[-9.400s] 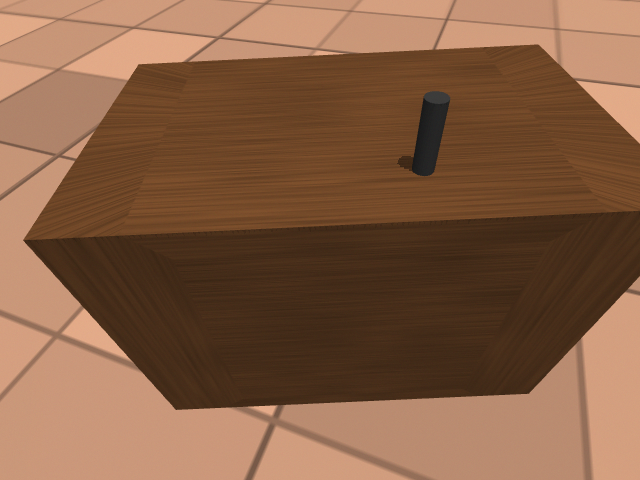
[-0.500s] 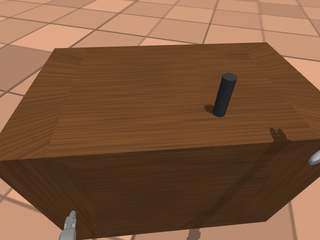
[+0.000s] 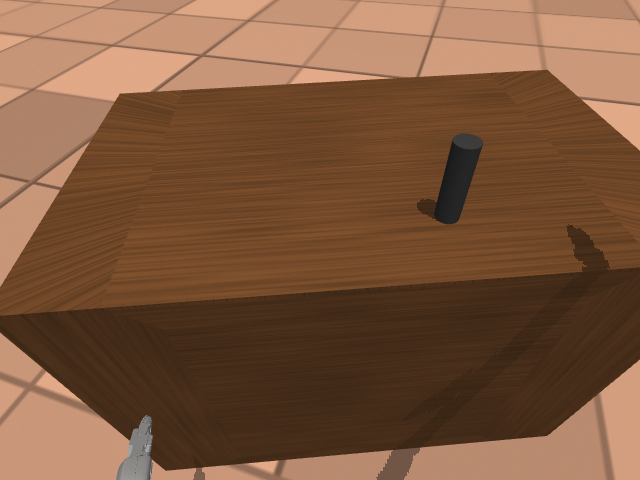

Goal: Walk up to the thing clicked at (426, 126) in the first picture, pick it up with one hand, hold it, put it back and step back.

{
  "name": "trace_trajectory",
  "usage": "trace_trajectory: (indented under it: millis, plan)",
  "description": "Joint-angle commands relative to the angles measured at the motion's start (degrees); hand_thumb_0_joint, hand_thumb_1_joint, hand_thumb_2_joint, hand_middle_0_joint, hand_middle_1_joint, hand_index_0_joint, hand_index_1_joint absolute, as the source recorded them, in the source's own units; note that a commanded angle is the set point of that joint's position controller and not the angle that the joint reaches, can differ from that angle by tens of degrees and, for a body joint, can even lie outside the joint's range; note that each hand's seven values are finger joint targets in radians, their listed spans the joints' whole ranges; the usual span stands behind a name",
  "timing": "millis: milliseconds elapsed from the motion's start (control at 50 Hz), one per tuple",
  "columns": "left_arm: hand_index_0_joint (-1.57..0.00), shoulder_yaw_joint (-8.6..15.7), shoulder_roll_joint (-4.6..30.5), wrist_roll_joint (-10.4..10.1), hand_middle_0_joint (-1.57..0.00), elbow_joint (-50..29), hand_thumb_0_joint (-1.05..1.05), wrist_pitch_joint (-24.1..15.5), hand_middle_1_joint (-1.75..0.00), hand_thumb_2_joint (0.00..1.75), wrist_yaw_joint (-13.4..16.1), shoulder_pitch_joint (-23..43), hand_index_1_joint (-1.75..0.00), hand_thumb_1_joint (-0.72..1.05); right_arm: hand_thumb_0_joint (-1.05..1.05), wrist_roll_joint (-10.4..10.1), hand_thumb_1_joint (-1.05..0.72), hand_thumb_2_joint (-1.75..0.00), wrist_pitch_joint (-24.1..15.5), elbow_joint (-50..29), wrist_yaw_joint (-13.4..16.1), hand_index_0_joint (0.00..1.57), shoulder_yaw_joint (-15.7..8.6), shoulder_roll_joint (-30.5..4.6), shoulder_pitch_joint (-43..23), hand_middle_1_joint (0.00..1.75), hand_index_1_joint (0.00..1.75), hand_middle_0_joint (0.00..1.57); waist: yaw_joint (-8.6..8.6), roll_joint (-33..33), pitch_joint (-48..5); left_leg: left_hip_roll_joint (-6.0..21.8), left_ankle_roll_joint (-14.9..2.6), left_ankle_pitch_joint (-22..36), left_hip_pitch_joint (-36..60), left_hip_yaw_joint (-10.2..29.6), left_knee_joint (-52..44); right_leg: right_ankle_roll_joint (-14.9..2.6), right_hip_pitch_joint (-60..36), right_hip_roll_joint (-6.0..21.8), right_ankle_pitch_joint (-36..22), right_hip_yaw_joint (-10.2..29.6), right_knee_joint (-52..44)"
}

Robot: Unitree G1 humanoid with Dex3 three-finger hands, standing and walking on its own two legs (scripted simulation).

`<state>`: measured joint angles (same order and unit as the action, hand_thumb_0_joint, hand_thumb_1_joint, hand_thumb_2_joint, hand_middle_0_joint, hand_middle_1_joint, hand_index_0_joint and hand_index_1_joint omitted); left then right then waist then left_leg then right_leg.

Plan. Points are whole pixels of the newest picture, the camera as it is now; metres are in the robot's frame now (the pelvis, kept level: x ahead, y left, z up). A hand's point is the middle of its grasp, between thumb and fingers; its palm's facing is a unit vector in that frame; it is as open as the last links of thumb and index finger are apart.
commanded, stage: go down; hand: right
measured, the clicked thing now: (456, 181) +0.52 -0.19 +0.10
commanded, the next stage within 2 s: approach in 1.72 s
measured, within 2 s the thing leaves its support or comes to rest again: neither
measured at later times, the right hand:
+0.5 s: hand out of the picture +0.40 -0.36 +0.21, palm faces +0.14 +0.99 +0.01, open 17.7 cm
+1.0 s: hand out of the picture +0.42 -0.37 +0.22, palm faces +0.15 +0.99 +0.01, open 17.6 cm
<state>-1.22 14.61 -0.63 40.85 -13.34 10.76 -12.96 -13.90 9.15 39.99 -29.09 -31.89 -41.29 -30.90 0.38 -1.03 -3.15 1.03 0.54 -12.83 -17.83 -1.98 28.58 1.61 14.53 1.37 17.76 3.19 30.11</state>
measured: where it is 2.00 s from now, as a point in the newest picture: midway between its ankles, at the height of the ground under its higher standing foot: outside the picture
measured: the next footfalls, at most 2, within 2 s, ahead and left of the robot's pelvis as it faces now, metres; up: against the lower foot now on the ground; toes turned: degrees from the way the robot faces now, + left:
none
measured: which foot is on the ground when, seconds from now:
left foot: down 0.00-1.00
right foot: down 0.00-1.00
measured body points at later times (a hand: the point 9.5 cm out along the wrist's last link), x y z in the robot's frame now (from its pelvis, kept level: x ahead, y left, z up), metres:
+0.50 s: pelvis +0.01 +0.00 +0.00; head +0.03 -0.01 +0.45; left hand +0.15 +0.26 -0.08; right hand +0.38 -0.41 +0.22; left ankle +0.02 +0.13 -0.74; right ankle -0.02 -0.14 -0.74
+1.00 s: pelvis +0.01 -0.01 -0.01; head +0.05 -0.02 +0.44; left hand +0.16 +0.25 -0.08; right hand +0.40 -0.42 +0.22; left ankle +0.02 +0.13 -0.74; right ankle -0.02 -0.14 -0.74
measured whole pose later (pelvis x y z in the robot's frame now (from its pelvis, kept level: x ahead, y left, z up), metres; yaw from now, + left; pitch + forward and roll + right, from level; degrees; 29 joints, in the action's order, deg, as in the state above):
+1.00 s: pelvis +0.01 -0.01 -0.01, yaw +1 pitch +9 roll +1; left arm -3.9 15.1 -0.5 32.8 -10.5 11.1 -14.7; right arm -9.7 4.4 61.5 -33.7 -32.6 -52.9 -46.7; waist 3.8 -0.6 -5.3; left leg 0.4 0.8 -14.5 -26.4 -1.5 31.8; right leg 1.3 23.7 1.9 20.8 2.8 35.4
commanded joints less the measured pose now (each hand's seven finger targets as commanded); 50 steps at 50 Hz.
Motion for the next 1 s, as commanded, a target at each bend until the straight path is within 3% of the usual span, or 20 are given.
trace_trajectory:
  millis: [0, 60, 120, 180, 240, 280, 360, 420, 460, 480, 500, 580, 680, 720, 780, 840, 880, 900, 960, 980]
  plan:
    - [-0.05, 1.4, 8.7, -0.3, -0.05, -9.2, 0.0, -4.0, -0.05, 0.04, 1.2, 5.9, -0.05, -0.55, 0.0, -0.7, 0.61, -0.04, -2.8, -5.8, -2.4, 0.04, -2.2, -21.3, -25.1, 0.06, 0.06, 0.03, 1.07, -5.3, -11.5, -0.6, -0.65, 6.7, 3.8, -0.5, -3.4, -2.47, 0.3, -1.7, -9.2, -1.6, -4.6]
    - [-0.05, 2.8, 10.4, -0.2, -0.05, -11.2, 0.0, -4.1, -0.05, 0.04, 1.8, 4.1, -0.05, -0.54, 0.0, -0.7, 0.61, -0.04, -4.7, -5.7, -2.5, 0.04, -4.5, -25.5, -28.7, 0.06, 0.06, 0.03, 1.3, -3.0, -16.4, -0.8, -0.47, 9.9, 5.4, -0.4, -2.1, -2.5, -1.0, -1.6, -12.7, -1.3, -3.1]
    - [-0.05, 0.7, 8.6, 0.0, -0.05, -9.9, 0.0, -3.4, -0.05, 0.05, 2.0, 1.4, -0.05, -0.55, 0.0, -0.3, 0.61, -0.04, -6.2, -4.8, -1.8, 0.04, -6.6, -28.9, -30.5, 0.05, 0.05, 0.04, -0.04, -4.6, -18.9, -0.5, -0.58, 14.0, 7.2, 0.1, -1.0, -2.36, -0.3, -2.1, -17.2, -1.9, -1.5]
    - [-0.05, 2.1, 9.7, 0.1, -0.05, -11.3, 0.0, -2.9, -0.05, 0.06, 2.2, 2.6, -0.06, -0.55, 0.0, 0.8, 0.59, -0.03, -6.6, 0.6, -1.5, 0.05, -5.3, -28.5, -29.1, 0.05, 0.05, 0.05, 0.38, -4.6, -17.2, -0.6, -0.81, 13.3, 5.8, 0.3, -1.0, -2.41, 1.1, -2.1, -16.9, -2.1, -1.4]
    - [-0.05, -0.2, 7.4, 0.2, -0.05, -8.7, 0.0, -2.4, -0.05, 0.06, 1.8, 4.3, -0.06, -0.56, 0.0, 1.8, 0.61, -0.04, -7.2, 3.9, -1.7, 0.05, -3.5, -27.5, -29.9, 0.05, 0.05, 0.04, -0.01, -6.9, -13.3, -0.6, -1.23, 9.0, 3.4, 0.6, -1.4, -2.36, 4.1, -2.0, -12.5, -2.3, -2.0]
    - [-0.04, -1.5, 6.3, 0.2, -0.05, -12.6, 0.0, -2.7, -0.05, 0.06, 1.6, 7.6, -0.06, -0.56, 0.0, 1.9, 0.61, -0.04, -8.4, 1.3, -2.3, 0.04, -2.5, -27.9, -34.1, 0.05, 0.05, 0.04, 0.81, -8.7, -17.4, -0.9, -1.5, 10.3, 3.5, 0.5, -0.8, -2.13, 2.6, -1.7, -14.4, -2.0, -1.4]
    - [-0.05, 0.8, 9.5, -0.1, -0.05, -12.9, 0.0, -2.2, -0.05, 0.06, 2.4, 4.4, -0.06, -0.56, 0.0, 1.3, 0.61, -0.04, -9.0, 0.4, -3.3, 0.05, -3.5, -31.0, -35.6, 0.05, 0.05, 0.04, 1.76, -8.4, -22.1, -0.8, -1.19, 13.6, 5.2, 0.6, 0.1, -2.28, -0.1, -1.9, -17.2, -2.1, 0.0]
    - [-0.05, 2.7, 10.9, -0.1, -0.05, -10.5, 0.0, -1.6, -0.05, 0.06, 2.5, 0.6, -0.06, -0.56, 0.0, 0.5, 0.58, -0.04, -8.3, 5.0, -3.8, 0.05, -3.0, -29.3, -33.1, 0.05, 0.05, 0.05, 2.73, -8.0, -19.7, -1.1, -1.2, 13.8, 3.4, 0.4, -0.2, -2.2, 0.4, -1.8, -17.5, -1.8, -0.1]
    - [-0.04, -0.1, 7.7, -0.1, -0.05, -11.1, 0.0, -1.6, -0.05, 0.06, 2.2, 0.6, -0.06, -0.56, 0.0, 1.4, 0.59, -0.04, -8.3, 4.6, -3.6, 0.05, -2.5, -29.9, -34.8, 0.05, 0.05, 0.05, 2.25, -9.9, -17.7, -1.5, -1.52, 13.2, 1.4, -0.1, 0.0, -1.56, 0.3, -1.2, -20.1, -1.7, 0.3]
    - [-0.04, 0.6, 8.3, -0.1, -0.05, -12.5, 0.0, -1.5, -0.05, 0.06, 2.2, 0.2, -0.06, -0.57, 0.0, 1.7, 0.58, -0.05, -8.2, 5.2, -3.5, 0.05, -1.9, -29.1, -35.1, 0.05, 0.05, 0.05, 3.17, -8.8, -18.6, -1.8, -1.61, 13.7, 0.7, -0.3, 0.1, -1.4, -0.4, -0.9, -22.3, -1.4, 0.5]
    - [-0.04, -0.1, 7.7, -0.1, -0.05, -12.4, 0.0, -1.4, -0.05, 0.06, 1.8, 0.9, -0.06, -0.56, 0.0, 1.8, 0.58, -0.04, -8.1, 5.3, -3.5, 0.05, -1.5, -28.7, -34.1, 0.05, 0.05, 0.05, 2.29, -8.5, -17.1, -1.8, -1.57, 13.2, 0.5, -0.4, 0.1, -1.46, 0.3, -0.9, -22.0, -1.5, 0.5]
    - [-0.04, -0.4, 7.2, -0.3, -0.05, -12.6, 0.0, -1.3, -0.05, 0.06, 1.3, 1.1, -0.06, -0.56, 0.0, 1.0, 0.61, -0.04, -8.2, 5.8, -3.9, 0.05, -2.2, -28.8, -33.4, 0.05, 0.05, 0.04, 2.19, -8.2, -16.2, -1.5, -1.47, 12.7, 1.1, -0.1, 0.1, -1.74, 2.1, -1.2, -18.8, -1.8, 0.6]
    - [-0.04, 2.6, 11.2, -0.3, -0.05, -17.4, 0.0, -1.1, -0.05, 0.07, 1.8, 2.6, -0.06, -0.57, 0.0, 1.4, 0.58, -0.04, -8.7, 2.4, -4.0, 0.05, -4.1, -32.7, -37.3, 0.05, 0.05, 0.05, 2.57, -8.9, -24.6, -1.3, -1.71, 18.7, 3.9, 0.2, 2.1, -1.48, -1.6, -1.3, -27.1, -1.6, 2.7]
    - [-0.04, 3.0, 11.2, -0.3, -0.05, -14.9, 0.0, -0.7, -0.05, 0.07, 1.9, 0.4, -0.06, -0.57, 0.0, 1.2, 0.59, -0.04, -8.4, 4.1, -4.0, 0.05, -4.7, -33.2, -37.0, 0.05, 0.05, 0.05, 2.37, -10.2, -23.6, -1.7, -1.91, 17.8, 1.8, -0.3, 2.2, -1.01, -3.0, -0.7, -30.2, -1.1, 3.1]
    - [-0.04, 0.6, 8.4, -0.4, -0.05, -13.4, 0.0, -0.2, -0.05, 0.07, 1.3, 0.6, -0.06, -0.56, 0.0, 1.7, 0.56, -0.04, -8.2, 8.2, -3.9, 0.06, -3.9, -31.4, -34.3, 0.05, 0.05, 0.06, 1.67, -8.7, -18.5, -1.7, -1.99, 14.9, 1.4, -0.2, 1.4, -1.4, 1.8, -0.9, -25.1, -1.3, 2.2]
    - [-0.04, -1.2, 7.2, -0.2, -0.05, -15.6, 0.0, -0.4, -0.05, 0.07, 1.1, 1.7, -0.06, -0.57, 0.0, 2.6, 0.59, -0.05, -8.5, 7.9, -3.9, 0.05, -3.8, -32.5, -36.9, 0.05, 0.05, 0.05, 2.01, -7.9, -19.9, -1.3, -2.03, 15.5, 3.5, 0.3, 1.7, -1.61, 4.4, -1.2, -22.2, -1.9, 2.0]
    - [-0.04, -0.6, 7.6, -0.3, -0.05, -15.6, 0.0, -0.2, -0.05, 0.06, 1.2, 0.9, -0.06, -0.56, 0.0, 2.5, 0.58, -0.05, -8.6, 8.0, -4.3, 0.05, -4.2, -33.8, -37.7, 0.05, 0.05, 0.05, 2.43, -8.0, -21.1, -1.1, -1.78, 17.0, 4.2, 0.6, 1.9, -1.77, 3.9, -1.5, -22.4, -2.1, 2.5]
    - [-0.04, 1.4, 9.5, -0.3, -0.05, -14.3, 0.0, 0.1, -0.05, 0.07, 1.4, -1.2, -0.06, -0.56, 0.0, 2.5, 0.59, -0.05, -8.3, 9.4, -4.6, 0.05, -4.0, -33.8, -37.0, 0.05, 0.05, 0.05, 2.98, -8.4, -21.6, -1.2, -1.82, 17.2, 3.3, 0.6, 2.3, -1.71, 2.6, -1.3, -23.2, -1.9, 2.5]
    - [-0.04, 2.2, 10.9, -0.1, -0.05, -14.9, 0.0, 0.1, -0.05, 0.06, 1.5, -1.0, -0.06, -0.56, 0.0, 2.8, 0.57, -0.04, -8.4, 8.9, -4.8, 0.05, -3.8, -34.8, -38.7, 0.05, 0.05, 0.05, 3.24, -8.5, -21.7, -1.2, -1.67, 17.7, 2.3, 0.6, 2.2, -1.83, 1.6, -1.5, -23.8, -2.0, 3.2]
    - [-0.04, 1.3, 9.7, -0.1, -0.05, -14.6, 0.0, 0.1, -0.05, 0.07, 1.4, -1.3, -0.06, -0.57, 0.0, 2.7, 0.58, -0.04, -8.2, 10.3, -5.0, 0.05, -3.0, -33.1, -38.9, 0.05, 0.05, 0.05, 3.89, -7.8, -20.5, -1.2, -1.8, 17.9, 1.6, 0.6, 2.2, -1.82, 2.2, -1.4, -23.6, -1.9, 3.1]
